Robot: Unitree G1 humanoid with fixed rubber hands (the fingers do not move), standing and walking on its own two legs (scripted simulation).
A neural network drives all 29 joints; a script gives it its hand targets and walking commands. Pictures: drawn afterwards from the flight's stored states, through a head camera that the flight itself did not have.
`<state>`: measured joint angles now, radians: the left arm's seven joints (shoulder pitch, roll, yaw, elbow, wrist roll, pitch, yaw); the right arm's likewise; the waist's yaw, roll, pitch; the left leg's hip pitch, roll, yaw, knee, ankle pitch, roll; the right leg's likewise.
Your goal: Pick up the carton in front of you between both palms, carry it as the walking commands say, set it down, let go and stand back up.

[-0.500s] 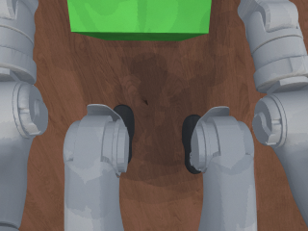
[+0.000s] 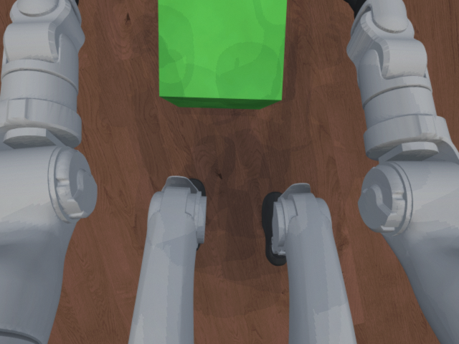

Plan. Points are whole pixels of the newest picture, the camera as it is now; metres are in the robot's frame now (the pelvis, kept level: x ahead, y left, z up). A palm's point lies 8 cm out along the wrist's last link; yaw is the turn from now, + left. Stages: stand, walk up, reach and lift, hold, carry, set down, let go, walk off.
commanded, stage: set down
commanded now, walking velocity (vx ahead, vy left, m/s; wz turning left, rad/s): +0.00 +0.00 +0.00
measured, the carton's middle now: (221, 55) +0.54 +0.07 -0.35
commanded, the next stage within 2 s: let go in 0.48 s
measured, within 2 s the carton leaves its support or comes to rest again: neither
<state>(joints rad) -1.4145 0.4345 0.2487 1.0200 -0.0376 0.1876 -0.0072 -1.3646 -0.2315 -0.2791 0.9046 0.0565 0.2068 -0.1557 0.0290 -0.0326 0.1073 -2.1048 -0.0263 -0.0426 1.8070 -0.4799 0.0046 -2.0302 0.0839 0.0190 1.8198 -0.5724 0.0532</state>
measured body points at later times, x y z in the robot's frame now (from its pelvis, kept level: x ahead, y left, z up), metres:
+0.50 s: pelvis +0.02 +0.00 +0.14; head +0.35 +0.04 +0.45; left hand +0.56 +0.28 +0.04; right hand +0.58 -0.12 +0.03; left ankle +0.11 +0.11 -0.44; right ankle +0.09 -0.13 -0.44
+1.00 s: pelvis +0.08 +0.01 +0.25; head +0.30 +0.03 +0.64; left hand +0.42 +0.27 +0.13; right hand +0.45 -0.17 +0.13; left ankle +0.11 +0.11 -0.44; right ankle +0.09 -0.13 -0.44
